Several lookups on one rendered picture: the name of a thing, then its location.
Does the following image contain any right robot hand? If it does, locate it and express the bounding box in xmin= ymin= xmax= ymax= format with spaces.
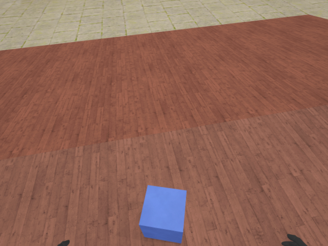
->
xmin=281 ymin=234 xmax=307 ymax=246

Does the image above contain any carton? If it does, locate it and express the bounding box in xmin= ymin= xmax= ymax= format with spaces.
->
xmin=139 ymin=185 xmax=187 ymax=243

